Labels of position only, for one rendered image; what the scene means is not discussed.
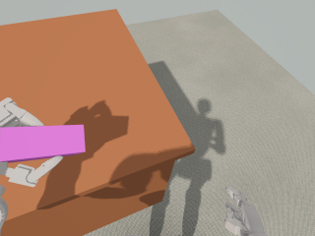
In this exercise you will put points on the sponge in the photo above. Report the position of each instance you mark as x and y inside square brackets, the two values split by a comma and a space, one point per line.
[40, 142]

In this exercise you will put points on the left robot hand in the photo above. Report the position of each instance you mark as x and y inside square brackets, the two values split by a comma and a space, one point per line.
[13, 116]

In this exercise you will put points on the table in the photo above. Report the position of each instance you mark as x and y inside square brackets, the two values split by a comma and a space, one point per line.
[87, 69]

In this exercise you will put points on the right robot hand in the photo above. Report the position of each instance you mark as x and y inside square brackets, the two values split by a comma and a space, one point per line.
[244, 220]

